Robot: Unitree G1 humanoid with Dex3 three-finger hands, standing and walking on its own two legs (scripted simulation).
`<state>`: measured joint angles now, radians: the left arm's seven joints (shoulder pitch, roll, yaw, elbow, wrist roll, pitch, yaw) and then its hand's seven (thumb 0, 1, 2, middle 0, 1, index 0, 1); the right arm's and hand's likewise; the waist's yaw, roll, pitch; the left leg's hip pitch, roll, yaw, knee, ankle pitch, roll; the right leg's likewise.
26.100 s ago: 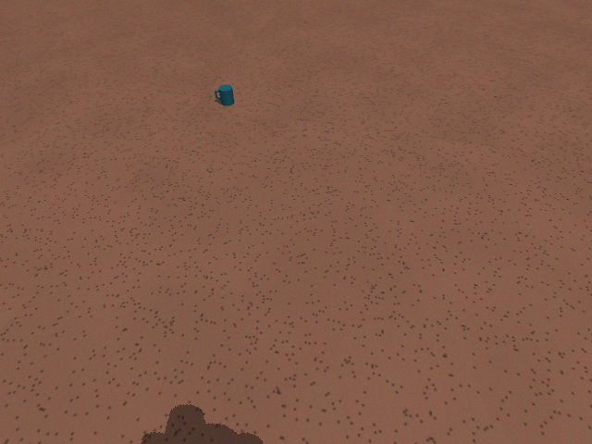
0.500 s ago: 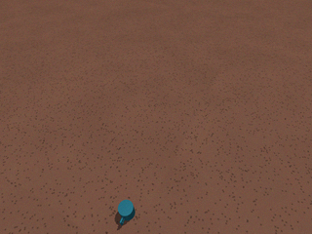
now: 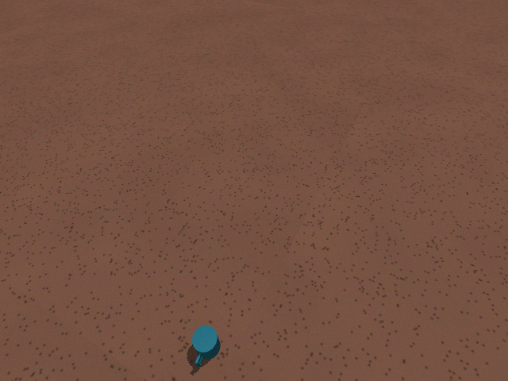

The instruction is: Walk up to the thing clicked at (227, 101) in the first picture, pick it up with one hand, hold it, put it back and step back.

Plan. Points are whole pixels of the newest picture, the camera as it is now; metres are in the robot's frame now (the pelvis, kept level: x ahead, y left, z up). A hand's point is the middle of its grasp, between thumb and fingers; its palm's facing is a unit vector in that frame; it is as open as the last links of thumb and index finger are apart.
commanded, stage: stand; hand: left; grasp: from above
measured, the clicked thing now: (204, 347) +0.35 +0.22 -0.73
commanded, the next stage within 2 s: rise first in 0.42 s
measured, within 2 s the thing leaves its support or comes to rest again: neither
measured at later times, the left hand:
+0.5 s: hand out of the picture +0.07 +0.25 -0.16, palm faces -0.02 -0.94 -0.35, open 7.4 cm
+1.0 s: hand out of the picture +0.14 +0.26 -0.21, palm faces -0.09 -0.91 -0.41, open 12.8 cm
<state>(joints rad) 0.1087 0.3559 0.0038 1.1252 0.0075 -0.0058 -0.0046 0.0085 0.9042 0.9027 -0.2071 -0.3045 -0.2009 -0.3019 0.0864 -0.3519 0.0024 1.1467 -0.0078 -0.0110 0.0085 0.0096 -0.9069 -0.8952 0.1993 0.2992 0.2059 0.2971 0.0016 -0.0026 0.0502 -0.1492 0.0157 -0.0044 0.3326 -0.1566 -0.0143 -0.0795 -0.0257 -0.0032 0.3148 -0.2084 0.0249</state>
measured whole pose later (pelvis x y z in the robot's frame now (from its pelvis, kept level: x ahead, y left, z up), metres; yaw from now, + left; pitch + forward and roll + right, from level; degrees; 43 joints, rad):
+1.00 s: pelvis -0.01 +0.01 -0.05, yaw -1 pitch +12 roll -1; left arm 0.04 0.31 0.16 0.88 0.19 0.09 0.01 0.00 -0.26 0.96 -0.08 -1.05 -0.09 -1.03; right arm 0.25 -0.25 -0.04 0.67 0.01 -0.07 0.00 0.01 -0.93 -0.91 0.20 0.30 0.21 0.30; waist -0.02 0.00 -0.06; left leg -0.70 0.03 0.00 0.87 -0.38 -0.01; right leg -0.63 -0.01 0.02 0.85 -0.43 0.03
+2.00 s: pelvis -0.10 +0.00 -0.33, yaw -4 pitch +33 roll -4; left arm -0.34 0.48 0.11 0.79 0.79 -0.09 0.20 0.00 -0.52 1.03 -0.07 -1.05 -0.06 -1.06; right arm 0.06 -0.27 -0.06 0.70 -0.02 -0.12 0.04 0.01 -0.87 -0.89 0.20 0.30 0.20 0.30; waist -0.01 0.02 -0.14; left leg -1.98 0.04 -0.08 2.01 -0.61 -0.02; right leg -1.89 0.03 -0.01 2.01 -0.70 0.03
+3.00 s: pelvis -0.10 +0.00 -0.43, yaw -8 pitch +32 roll -6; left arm -0.66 0.61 0.11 1.21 1.19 -0.23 0.42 0.00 -0.55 1.03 -0.09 -1.00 -0.08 -1.00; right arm 0.08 -0.25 -0.03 0.80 -0.12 -0.06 0.11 0.01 -0.91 -0.90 0.20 0.30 0.20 0.30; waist -0.09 -0.02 -0.09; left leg -2.27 0.04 -0.14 2.32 -0.62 -0.03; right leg -2.16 0.07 -0.04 2.30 -0.71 0.05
